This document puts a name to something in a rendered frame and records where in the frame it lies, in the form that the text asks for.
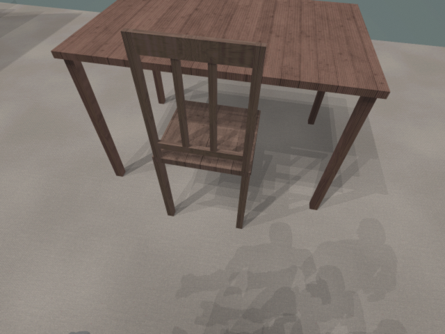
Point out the chair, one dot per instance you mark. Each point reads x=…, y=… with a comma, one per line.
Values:
x=200, y=135

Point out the table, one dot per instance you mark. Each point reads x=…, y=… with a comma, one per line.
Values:
x=313, y=45

